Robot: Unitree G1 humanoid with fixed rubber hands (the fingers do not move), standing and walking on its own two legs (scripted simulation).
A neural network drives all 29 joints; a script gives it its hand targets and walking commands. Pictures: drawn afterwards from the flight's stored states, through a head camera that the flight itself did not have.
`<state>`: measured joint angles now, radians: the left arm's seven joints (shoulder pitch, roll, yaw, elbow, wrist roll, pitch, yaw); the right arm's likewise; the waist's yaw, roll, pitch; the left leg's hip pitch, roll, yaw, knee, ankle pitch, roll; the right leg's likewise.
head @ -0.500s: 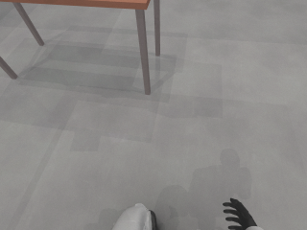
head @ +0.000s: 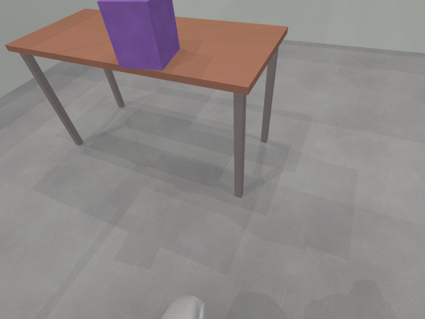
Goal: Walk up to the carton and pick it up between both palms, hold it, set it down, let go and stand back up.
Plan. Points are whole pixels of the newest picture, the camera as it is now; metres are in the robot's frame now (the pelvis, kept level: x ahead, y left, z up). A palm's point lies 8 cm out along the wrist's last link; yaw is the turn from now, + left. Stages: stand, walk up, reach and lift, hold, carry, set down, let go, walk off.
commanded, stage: walk up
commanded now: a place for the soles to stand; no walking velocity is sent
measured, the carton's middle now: (143, 28) +1.15 +0.32 +0.10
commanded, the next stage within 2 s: none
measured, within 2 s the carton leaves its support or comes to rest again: neither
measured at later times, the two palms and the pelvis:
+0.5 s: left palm (90, 273) +0.25 +0.32 -0.12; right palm (293, 239) +0.32 -0.16 -0.11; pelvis +0.23 +0.08 +0.00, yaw +7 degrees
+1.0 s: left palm (104, 224) +0.36 +0.32 -0.10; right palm (271, 165) +0.57 -0.14 -0.13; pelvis +0.45 +0.09 +0.01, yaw +5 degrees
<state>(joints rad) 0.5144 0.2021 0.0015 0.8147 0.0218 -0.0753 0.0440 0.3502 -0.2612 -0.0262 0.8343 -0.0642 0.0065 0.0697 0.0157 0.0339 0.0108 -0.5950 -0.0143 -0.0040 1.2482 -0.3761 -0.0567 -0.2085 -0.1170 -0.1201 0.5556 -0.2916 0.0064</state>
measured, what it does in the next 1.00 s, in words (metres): walks ahead: left foot, then right foot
